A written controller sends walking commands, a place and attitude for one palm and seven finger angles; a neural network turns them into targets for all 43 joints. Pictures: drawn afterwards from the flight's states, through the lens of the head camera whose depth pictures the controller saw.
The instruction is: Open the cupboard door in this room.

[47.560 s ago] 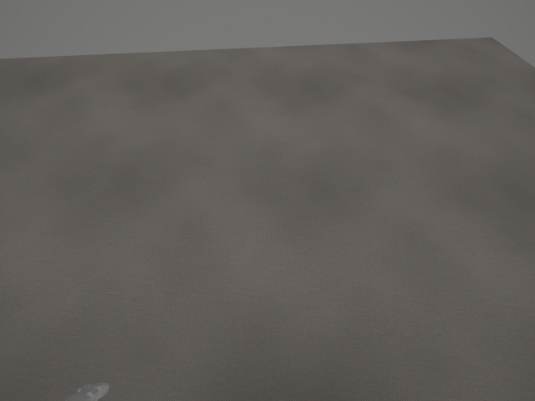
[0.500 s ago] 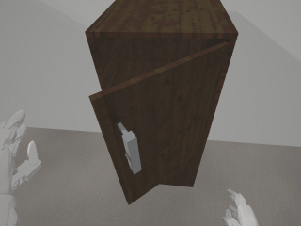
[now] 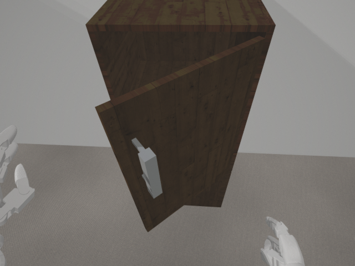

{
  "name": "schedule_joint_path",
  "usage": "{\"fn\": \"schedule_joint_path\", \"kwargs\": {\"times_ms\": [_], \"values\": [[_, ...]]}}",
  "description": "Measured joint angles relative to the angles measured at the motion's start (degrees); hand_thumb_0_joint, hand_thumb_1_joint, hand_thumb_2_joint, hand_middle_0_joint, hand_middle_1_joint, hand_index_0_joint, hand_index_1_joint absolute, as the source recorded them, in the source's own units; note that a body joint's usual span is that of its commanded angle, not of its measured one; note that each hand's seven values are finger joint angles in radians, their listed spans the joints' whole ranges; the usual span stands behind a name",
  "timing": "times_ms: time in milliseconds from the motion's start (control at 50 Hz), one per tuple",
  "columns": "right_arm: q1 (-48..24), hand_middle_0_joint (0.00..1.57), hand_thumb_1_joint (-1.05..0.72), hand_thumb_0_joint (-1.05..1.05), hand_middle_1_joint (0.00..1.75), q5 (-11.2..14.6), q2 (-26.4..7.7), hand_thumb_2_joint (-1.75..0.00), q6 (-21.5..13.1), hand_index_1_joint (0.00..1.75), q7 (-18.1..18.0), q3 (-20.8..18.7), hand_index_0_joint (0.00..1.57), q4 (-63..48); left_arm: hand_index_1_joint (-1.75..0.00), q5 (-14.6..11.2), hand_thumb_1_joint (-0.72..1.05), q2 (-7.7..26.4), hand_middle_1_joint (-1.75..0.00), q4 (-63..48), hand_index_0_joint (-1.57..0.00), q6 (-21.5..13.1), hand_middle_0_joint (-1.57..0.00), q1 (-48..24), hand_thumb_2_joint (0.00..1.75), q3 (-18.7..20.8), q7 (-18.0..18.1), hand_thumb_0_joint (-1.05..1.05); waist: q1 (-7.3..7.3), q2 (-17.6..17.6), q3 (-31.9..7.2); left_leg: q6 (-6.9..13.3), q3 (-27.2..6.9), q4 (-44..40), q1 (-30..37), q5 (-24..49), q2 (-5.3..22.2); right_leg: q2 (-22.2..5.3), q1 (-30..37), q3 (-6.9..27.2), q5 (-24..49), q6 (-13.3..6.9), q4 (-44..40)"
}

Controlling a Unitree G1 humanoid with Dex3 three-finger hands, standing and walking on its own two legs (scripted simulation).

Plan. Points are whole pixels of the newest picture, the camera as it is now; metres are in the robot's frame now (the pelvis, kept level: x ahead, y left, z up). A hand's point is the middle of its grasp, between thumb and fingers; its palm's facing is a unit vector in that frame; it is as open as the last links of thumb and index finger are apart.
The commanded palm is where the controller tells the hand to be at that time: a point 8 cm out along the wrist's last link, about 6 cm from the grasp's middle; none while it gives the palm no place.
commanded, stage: step back with the hand held close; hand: left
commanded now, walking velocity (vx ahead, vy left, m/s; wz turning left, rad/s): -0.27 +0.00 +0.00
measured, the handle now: (146, 168) +0.30 +0.10 +0.08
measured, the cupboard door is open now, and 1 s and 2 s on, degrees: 41 41 41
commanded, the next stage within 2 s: stop stepping back and stand still in 0.90 s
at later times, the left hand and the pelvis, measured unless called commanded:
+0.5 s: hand out of the picture +0.12 +0.29 +0.15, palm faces +0.42 -0.79 -0.46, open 7.4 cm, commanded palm +0.06 +0.33 +0.17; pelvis -0.08 +0.03 -0.02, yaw +0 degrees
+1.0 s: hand out of the picture +0.05 +0.27 +0.15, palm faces +0.29 -0.83 -0.48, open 7.4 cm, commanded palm -0.02 +0.32 +0.17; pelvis -0.17 +0.03 -0.02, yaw -2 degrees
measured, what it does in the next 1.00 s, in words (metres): walks backwards: right foot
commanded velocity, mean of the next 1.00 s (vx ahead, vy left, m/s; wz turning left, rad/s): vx -0.31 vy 0.00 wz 0.01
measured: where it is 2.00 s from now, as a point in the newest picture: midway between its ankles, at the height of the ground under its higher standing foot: outside the picture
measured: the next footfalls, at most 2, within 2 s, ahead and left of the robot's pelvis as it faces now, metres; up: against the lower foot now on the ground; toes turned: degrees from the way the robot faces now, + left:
right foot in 0.86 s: -0.21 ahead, -0.09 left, +0.00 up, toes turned -1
left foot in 1.38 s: -0.07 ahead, +0.12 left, +0.00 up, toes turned -3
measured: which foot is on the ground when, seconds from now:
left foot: down 0.00-1.00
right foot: down 0.00-0.56, up 0.58-0.84, down 0.86-1.00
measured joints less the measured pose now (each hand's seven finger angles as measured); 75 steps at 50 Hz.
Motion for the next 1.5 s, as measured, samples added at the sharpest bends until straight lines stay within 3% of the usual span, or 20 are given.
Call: {"fn": "schedule_joint_path", "kwargs": {"times_ms": [120, 280, 520, 600, 680, 760, 860, 960, 1040, 1120, 1180, 1240, 1280, 1300, 1340, 1360, 1380, 1420, 1440, 1500], "values": [[0.1, 0.20, -0.91, 0.02, 0.30, 0.3, -0.5, -0.90, 1.9, 0.30, -1.0, -1.3, 0.20, -1.4, -0.30, 0.5, 0.89, 1.3, -0.30, -3.4, -0.21, 1.0, -0.21, 3.4, 0.89, -1.5, 0.2, 0.01, -0.83, -1.5, 0.6, 0.8, 1.1, 1.3, -3.1, 0.6, -0.8, -0.9, -4.1, 1.0, 0.0, 0.8, 3.0], [1.2, 0.20, -0.91, 0.02, 0.30, 0.3, 0.3, -0.90, 1.5, 0.30, -1.3, -1.3, 0.20, -2.7, -0.30, 0.7, 0.89, 4.2, -0.30, -7.4, -0.21, -0.6, -0.21, 4.0, 0.89, 2.1, 1.6, 0.01, -1.27, -3.6, 1.0, 1.8, 1.8, 3.9, -6.9, 1.6, -1.6, -2.0, -8.5, 1.5, 0.5, 1.5, 6.9], [3.5, 0.20, -0.90, 0.02, 0.30, -0.3, 0.3, -0.90, -1.2, 0.30, -1.0, -0.4, 0.20, -1.3, -0.30, 2.0, 0.89, 1.5, -0.30, -8.5, -0.21, -3.1, -0.21, 3.0, 0.89, 1.6, 3.3, 0.01, -1.47, -3.1, 0.8, 2.1, 0.5, 11.7, -14.3, -1.1, -1.7, -2.1, -13.6, 0.3, 2.3, 1.9, 10.2], [4.1, 0.20, -0.90, 0.02, 0.30, -0.7, 0.9, -0.90, -2.1, 0.30, -1.6, -0.5, 0.20, -0.4, -0.30, 2.6, 0.88, 2.1, -0.30, -8.6, -0.21, -3.7, -0.21, 1.9, 0.89, 2.5, 3.5, 0.01, -1.90, -2.9, 1.6, 3.8, 0.2, 10.4, -14.3, 3.6, -1.5, -0.7, -15.1, 2.1, -4.7, 2.6, 17.4], [5.1, 0.20, -0.90, 0.02, 0.30, -1.3, 3.0, -0.90, -3.7, 0.30, -0.9, -0.6, 0.20, 1.1, -0.30, 2.4, 0.88, 3.2, -0.30, -8.0, -0.21, -4.0, -0.21, 1.5, 0.89, 4.1, 3.9, 0.01, -2.06, -3.0, 0.2, 3.9, -1.0, 4.9, -13.4, 6.9, -1.5, 1.5, -12.8, 3.8, -12.1, 2.4, 27.4], [4.2, 0.20, -0.90, 0.02, 0.30, -1.6, 4.1, -0.90, -4.7, 0.30, 0.3, 0.4, 0.20, 2.0, -0.30, 1.1, 0.89, 2.5, -0.30, -8.4, -0.21, -3.5, -0.21, 2.9, 0.89, 3.9, 4.3, 0.01, -1.24, -3.1, -2.0, 3.3, -0.4, -1.9, -13.4, 11.5, -0.7, 1.4, -5.7, 3.0, -15.0, 1.8, 18.7], [-0.3, 0.20, -0.90, 0.02, 0.30, -1.7, 4.2, -0.90, -4.3, 0.30, 1.2, 1.3, 0.21, 0.9, -0.30, -0.1, 0.89, 4.2, -0.30, -9.2, -0.20, -3.5, -0.21, 2.7, 0.90, 3.0, 2.6, 0.01, 0.08, -5.0, -1.5, 2.6, 2.3, -4.8, -17.1, 15.9, -1.0, -0.3, 2.1, 3.7, -7.5, 0.8, 0.2], [-3.6, 0.20, -0.90, 0.02, 0.30, -0.4, 2.7, -0.90, -2.9, 0.30, 0.7, 0.4, 0.21, 1.5, -0.30, -1.0, 0.89, 5.3, -0.30, -9.3, -0.21, -4.5, -0.21, 2.2, 0.89, 1.1, 0.7, 0.01, -0.91, -1.9, 1.6, 1.0, 0.6, -1.1, -18.6, 14.6, 1.4, 2.4, 0.8, 2.9, -7.6, 1.3, 3.4], [-0.4, 0.20, -0.90, 0.02, 0.30, -0.1, 1.5, -0.90, -2.3, 0.30, -0.3, 0.2, 0.21, 1.5, -0.30, -1.0, 0.88, 6.9, -0.30, -10.1, -0.21, -5.2, -0.21, 5.8, 0.89, 2.5, 0.3, 0.01, -1.74, -2.5, -0.3, 0.0, -1.3, 4.3, -18.7, 10.3, 0.7, 2.6, 1.7, 2.9, -9.6, 1.3, 6.5], [2.9, 0.20, -0.90, 0.02, 0.30, -0.3, 0.1, -0.90, -2.4, 0.30, -1.6, -0.8, 0.20, 2.2, -0.30, -0.6, 0.88, 6.3, -0.30, -7.4, -0.21, -5.1, -0.21, 4.4, 0.89, 3.1, 0.9, 0.01, -2.42, -2.5, -1.7, 2.2, -2.1, 5.6, -17.4, 12.4, -0.1, 2.4, 3.5, 2.3, -11.3, 1.7, 8.1], [4.1, 0.20, -0.91, 0.02, 0.30, -0.9, 0.0, -0.90, -2.7, 0.30, -2.1, -1.0, 0.20, 2.6, -0.30, -0.1, 0.88, 4.4, -0.30, -4.5, -0.21, -4.2, -0.21, 1.3, 0.89, 3.2, 1.7, 0.01, -2.93, -2.7, -2.3, 1.7, -2.7, 2.6, -16.7, 12.7, -1.1, 2.4, 3.1, 2.4, -14.9, 0.4, 8.1], [4.5, 0.20, -0.91, 0.02, 0.30, -1.1, 0.6, -0.90, -3.5, 0.30, -1.5, -1.0, 0.20, 1.8, -0.30, 0.0, 0.89, 3.8, -0.30, -4.5, -0.21, -3.5, -0.21, 0.0, 0.89, 3.3, 1.9, 0.01, -3.65, -2.8, -1.3, -0.1, -3.3, -1.3, -16.8, 10.8, -2.1, 2.5, 2.4, 2.6, -14.5, -0.7, 5.8], [4.6, 0.20, -0.91, 0.02, 0.30, -1.0, 0.9, -0.90, -3.7, 0.30, -0.7, -0.7, 0.20, 1.5, -0.30, -0.2, 0.89, 4.5, -0.30, -7.2, -0.21, -3.7, -0.21, 2.6, 0.89, 3.6, 1.7, 0.01, -3.21, -3.4, -1.0, -1.6, -3.1, 3.8, -18.9, 4.8, -2.6, 1.5, 1.8, 2.4, -9.8, -0.2, 4.8], [4.8, 0.20, -0.91, 0.02, 0.30, -1.1, 1.1, -0.90, -3.6, 0.30, -0.3, -0.5, 0.20, 1.7, -0.30, -0.3, 0.89, 4.7, -0.30, -8.8, -0.21, -3.7, -0.21, 4.7, 0.89, 3.8, 1.6, 0.01, -2.22, -4.0, -1.3, -2.1, -3.1, 9.5, -19.7, 3.1, -2.9, 0.7, 1.3, 2.5, -7.1, -0.3, 5.3], [5.6, 0.20, -0.90, 0.02, 0.30, -1.2, 1.2, -0.90, -3.6, 0.30, -0.3, -0.3, 0.20, 2.7, -0.30, 0.2, 0.89, 4.3, -0.30, -10.5, -0.21, -4.1, -0.21, 7.3, 0.89, 3.4, 1.5, 0.01, -0.67, -4.3, -2.8, -2.3, -3.2, 16.4, -18.2, -0.5, -2.5, 0.3, 0.7, 3.8, -6.9, 1.6, 6.6], [6.2, 0.20, -0.90, 0.02, 0.30, -1.2, 1.1, -0.90, -3.9, 0.30, -0.6, -0.3, 0.20, 3.2, -0.30, 0.5, 0.89, 3.9, -0.30, -10.4, -0.21, -4.1, -0.21, 7.1, 0.89, 2.9, 1.6, 0.01, -0.34, -4.0, -3.5, -2.2, -3.4, 14.9, -15.7, -1.2, -2.0, 0.3, 0.5, 3.8, -7.7, 2.7, 7.2], [6.5, 0.20, -0.90, 0.02, 0.30, -1.1, 1.0, -0.90, -4.4, 0.30, -1.0, -0.3, 0.20, 3.6, -0.30, 0.9, 0.89, 3.5, -0.30, -9.7, -0.21, -4.1, -0.21, 5.5, 0.89, 2.3, 1.6, 0.01, -0.51, -3.6, -3.8, -0.6, -3.6, 12.1, -14.1, 0.7, -1.9, 0.2, 0.1, 3.3, -8.6, 3.5, 8.2], [5.3, 0.20, -0.90, 0.02, 0.30, -0.8, 1.6, -0.90, -5.3, 0.30, -1.7, -0.2, 0.20, 5.1, -0.30, 1.4, 0.88, 2.6, -0.30, -6.2, -0.21, -4.1, -0.21, 0.4, 0.89, 1.7, 1.9, 0.01, -0.13, -4.5, -2.2, 3.0, -3.0, 10.7, -13.4, 3.2, -3.4, -0.9, -0.7, 3.9, -10.4, 3.4, 10.7], [4.4, 0.20, -0.90, 0.02, 0.30, -0.9, 2.2, -0.90, -5.8, 0.30, -1.8, 0.1, 0.20, 5.5, -0.30, 1.4, 0.88, 2.1, -0.30, -4.5, -0.21, -3.8, -0.21, -1.5, 0.89, 1.9, 2.2, 0.01, -0.02, -4.9, -1.4, 3.8, -2.4, 9.0, -12.7, 4.2, -3.7, -0.7, -1.9, 5.1, -12.5, 3.0, 13.3], [3.1, 0.20, -0.91, 0.02, 0.30, -1.5, 4.4, -0.90, -7.4, 0.30, -1.0, 1.1, 0.20, 4.9, -0.30, 1.5, 0.89, 1.5, -0.30, -2.8, -0.21, -2.7, -0.21, -3.5, 0.90, 2.6, 2.9, 0.01, -0.95, -5.0, -0.2, 3.5, -2.1, 1.1, -9.6, 8.5, -3.8, 1.2, -5.1, 6.3, -15.0, 2.0, 20.1]]}}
